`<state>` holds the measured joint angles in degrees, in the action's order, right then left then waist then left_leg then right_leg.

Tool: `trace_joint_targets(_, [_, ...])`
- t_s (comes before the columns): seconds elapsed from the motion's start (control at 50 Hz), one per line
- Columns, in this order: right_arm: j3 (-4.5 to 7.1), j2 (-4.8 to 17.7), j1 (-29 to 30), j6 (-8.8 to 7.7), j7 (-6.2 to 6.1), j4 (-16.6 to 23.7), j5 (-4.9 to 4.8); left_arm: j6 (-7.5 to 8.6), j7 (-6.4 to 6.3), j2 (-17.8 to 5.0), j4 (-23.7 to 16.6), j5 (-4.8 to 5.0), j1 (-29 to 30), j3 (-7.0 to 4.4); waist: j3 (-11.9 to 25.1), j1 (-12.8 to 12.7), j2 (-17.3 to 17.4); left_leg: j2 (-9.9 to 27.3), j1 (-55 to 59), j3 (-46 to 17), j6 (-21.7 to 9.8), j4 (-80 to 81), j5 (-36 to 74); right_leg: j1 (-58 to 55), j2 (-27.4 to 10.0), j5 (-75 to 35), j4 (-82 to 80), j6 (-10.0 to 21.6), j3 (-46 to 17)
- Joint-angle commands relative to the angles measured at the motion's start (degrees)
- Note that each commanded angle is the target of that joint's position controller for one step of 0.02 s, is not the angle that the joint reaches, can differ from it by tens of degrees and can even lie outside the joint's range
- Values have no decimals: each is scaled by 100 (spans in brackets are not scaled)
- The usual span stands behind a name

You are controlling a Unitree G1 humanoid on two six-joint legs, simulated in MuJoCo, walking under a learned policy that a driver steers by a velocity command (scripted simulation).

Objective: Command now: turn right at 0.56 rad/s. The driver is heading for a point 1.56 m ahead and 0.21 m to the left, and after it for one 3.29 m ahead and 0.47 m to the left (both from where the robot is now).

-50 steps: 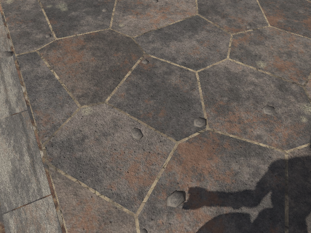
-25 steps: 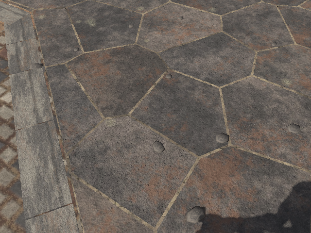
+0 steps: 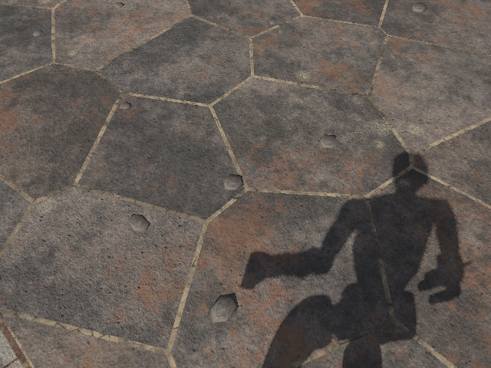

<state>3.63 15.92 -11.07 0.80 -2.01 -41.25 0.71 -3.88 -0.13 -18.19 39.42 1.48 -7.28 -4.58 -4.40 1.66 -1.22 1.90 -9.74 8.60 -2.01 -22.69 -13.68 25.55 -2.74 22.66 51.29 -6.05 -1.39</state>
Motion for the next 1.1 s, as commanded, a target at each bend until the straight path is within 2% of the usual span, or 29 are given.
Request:
trace_joint_targets(0.02, [362, 1239, 101, -35, 42, 342, -42, 47, 67, -473, -611, -12, 317, -91, 693, 93, 964, 1572, 763, -857, -1151, 457, 2604, -16, -13, -31, -611, 98, 337])
trace_joint_targets(0.08, [396, 1289, 185, -53, 117, 313, -173, -33, 139, -507, -683, -3, 205, -141, 714, -23, 1019, 1673, 718, -689, -946, 119, 2562, -480, 68, -304, -1470, 365, 537])
trace_joint_targets(0.12, [333, 1112, 49, -69, 140, 160, -275, -33, 124, -558, -552, -56, -209, -195, 802, -243, 755, 1387, 179, -405, -481, -574, 2079, -1592, 286, -1421, -2846, 732, 493])
trace_joint_targets(0.14, [210, 790, -184, -96, 170, 95, -112, -6, 36, -921, -506, -74, -518, -292, 1084, -245, -142, 975, -730, -10, 7, -1507, 977, -2768, -283, -3192, -3056, 1001, -376])
trace_joint_targets(0.16, [-5, 338, -121, -121, 226, 307, 213, 58, -65, -1245, -670, -191, -493, -259, 1254, -131, -1653, 271, -2187, 46, 562, -2981, -2526, -3455, -1816, -5692, -2746, 1862, -2083])
trace_joint_targets(0.18, [130, 716, 127, -69, 164, 281, 30, 215, -7, -838, -613, -333, -531, -135, 1612, -485, -868, 293, -2019, -795, 664, -3742, -2689, -2615, -2195, -4972, -2916, 2648, -2020])
trace_joint_targets(0.2, [173, 872, 220, -10, 144, 209, -151, 343, 34, -580, -507, -337, -259, -33, 1236, -347, -632, 381, -1910, -987, 649, -3853, -2380, -2236, -1746, -4222, -3089, 2449, -1453])
trace_joint_targets(0.24, [191, 844, 65, 86, 74, -42, -121, 478, 39, -323, -344, -278, 241, 58, 831, -149, -611, 394, -1800, -1166, 657, -3556, -1664, -1907, -1241, -3380, -3242, 1916, -839])
trace_joint_targets(0.28, [218, 867, -232, 136, 45, -212, -130, 533, -5, -268, -212, -323, 403, 96, 744, 1, -627, 198, -1313, -1306, 739, -3507, -1096, -1559, -1090, -3743, -3304, 1851, -378])
trace_joint_targets(0.38, [185, 799, 34, 168, 15, -58, -189, 410, -164, -572, -7, -247, 314, -30, 563, -254, -547, 235, -1608, -1075, 817, -2996, -1108, -1984, -1314, -2865, -3385, 1975, -353])
trace_joint_targets(0.46, [155, 684, 150, 215, 39, 110, -177, 335, -191, -631, 89, -240, 290, -91, 436, -329, -455, 352, -1801, -962, 778, -2870, -1328, -2111, -1569, -2591, -3461, 2117, -412])
trace_joint_targets(0.54, [118, 619, 316, 175, 168, 275, -208, 394, -147, -797, 184, -130, 20, -191, 388, -441, -479, 404, -1883, -734, 473, -2531, -1388, -2202, -1742, 30, -4047, 2057, -614])
trace_joint_targets(0.6, [112, 599, 275, 87, 288, 282, -243, 499, -67, -904, 197, -54, 75, -241, 324, -310, -420, 366, -1463, -581, 151, -1876, -1340, -2100, -1717, 305, -4164, 1872, -374])
trace_joint_targets(0.64, [130, 570, -56, 58, 346, 121, -253, 535, 14, -956, 205, 40, 236, -263, 388, -48, -354, 201, -672, -317, -64, -1081, -855, -1797, -1546, 250, -3939, 1673, 58])
trace_joint_targets(0.66, [152, 560, -419, 49, 355, -58, -246, 534, 36, -914, 215, 89, 340, -257, 457, 155, -297, 17, -51, -101, -162, -586, -465, -1489, -1388, 292, -3594, 1524, 364])
trace_joint_targets(0.68, [234, 706, -942, 49, 321, -294, -252, 551, 50, -700, 233, 78, 353, -199, 580, 344, -90, -165, 758, -91, -303, -362, -448, -985, -1136, 245, -2920, 1299, 734])
trace_joint_targets(0.7, [398, 1107, -1699, 32, 250, -489, -284, 591, 87, -301, 134, -41, 556, -70, 757, 615, 818, 446, 1775, -1236, -700, 46, -721, 23, -641, 54, -1061, 907, 1337])
trace_joint_targets(0.72, [561, 1954, -1880, -110, 260, -315, -229, 701, 83, -113, -395, -164, 1070, 1, 572, 638, 2009, 1867, 2270, -4611, -1807, 879, -1518, 2178, 435, 1319, 791, 475, 1053])
trace_joint_targets(0.74, [413, 1495, -1488, -294, 314, -129, -176, 837, 142, -451, -378, -40, 1133, -71, 489, 557, 1083, 2114, 2147, -4918, -2059, 1306, -1863, 2706, 193, 1336, 1501, 550, -26])
trace_joint_targets(0.76, [306, 1202, -1126, -409, 301, -32, -177, 933, 233, -627, -339, 95, 937, -107, 178, 287, 1071, 1940, 1951, -4365, -1840, 1357, -1701, 2831, -36, 654, 1442, 679, -175])
trace_joint_targets(0.78, [249, 1005, -918, -462, 288, 31, -208, 986, 252, -749, -165, 45, 696, -142, 11, 133, 772, 1655, 1798, -3750, -1586, 1287, -1186, 2706, -181, 99, 1259, 711, -124])
trace_joint_targets(0.8, [209, 928, -788, -454, 262, 57, -237, 1025, 233, -809, -99, -104, 670, -163, -39, 62, 614, 1479, 1685, -3352, -1406, 1263, -476, 2582, -243, -335, 888, 667, -108])
trace_joint_targets(0.82, [168, 883, -753, -445, 214, 111, -194, 1038, 230, -784, -50, -179, 646, -169, -1, -4, 656, 1271, 1493, -2980, -1274, 1279, 136, 2239, -253, -716, 615, 598, -90])
trace_joint_targets(0.86, [190, 988, -873, -443, 126, 155, -153, 1037, 237, -566, -53, -187, 717, -110, 79, -5, 590, 1046, 1280, -2539, -1184, 1306, 1078, 1916, -73, -1348, 110, 420, 56])
trace_joint_targets(0.92, [235, 1105, -1041, -421, 25, 164, -169, 1030, 240, -283, -212, -131, 1151, 6, -35, 124, 627, 706, 701, -2079, -996, 1310, 1196, 1324, 194, -2184, -1169, 267, 155])
trace_joint_targets(0.98, [272, 1160, -1332, -406, -4, 88, -200, 1051, 302, -213, -416, -76, 1618, 61, -175, 318, 777, 728, 364, -2141, -909, 1295, 996, 864, 339, -2599, -1913, 267, 173])
trace_joint_targets(1.04, [292, 1143, -1349, -401, -28, 24, -247, 1101, 345, -369, -423, -46, 1464, 24, -124, 175, 881, 979, 688, -2320, -793, 1115, 1147, 618, 260, -2746, -2309, 428, -49])
trace_joint_targets(1.08, [298, 1096, -1319, -378, -25, -17, -190, 1122, 364, -489, -294, -49, 1130, -20, 2, 64, 1032, 1125, 1129, -2214, -697, 833, 1929, 433, 238, -2476, -2305, 614, 43])
trace_joint_targets(1.1, [302, 1110, -1288, -355, -11, -8, -149, 1109, 338, -608, -223, -49, 864, -77, 221, -60, 1128, 1072, 1318, -2102, -630, 413, 2974, 93, 377, -2165, -2266, 752, 228])
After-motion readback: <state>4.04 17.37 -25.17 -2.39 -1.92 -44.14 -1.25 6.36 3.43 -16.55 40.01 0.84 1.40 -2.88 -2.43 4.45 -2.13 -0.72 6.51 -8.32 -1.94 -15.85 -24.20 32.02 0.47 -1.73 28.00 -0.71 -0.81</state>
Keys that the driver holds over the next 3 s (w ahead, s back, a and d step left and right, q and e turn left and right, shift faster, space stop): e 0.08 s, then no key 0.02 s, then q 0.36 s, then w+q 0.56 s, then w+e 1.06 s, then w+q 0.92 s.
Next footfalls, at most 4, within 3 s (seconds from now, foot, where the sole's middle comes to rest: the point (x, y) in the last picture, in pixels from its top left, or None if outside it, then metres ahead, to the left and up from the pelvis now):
0.14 right None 0.04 -0.15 -0.78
0.70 left None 0.02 0.09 -0.78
1.14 right None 0.44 -0.01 -0.78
1.60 left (142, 312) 0.60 0.28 -0.78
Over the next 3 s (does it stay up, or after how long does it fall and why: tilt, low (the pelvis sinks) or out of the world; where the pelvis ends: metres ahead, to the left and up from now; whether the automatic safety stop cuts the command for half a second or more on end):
stays up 1.22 0.12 0.00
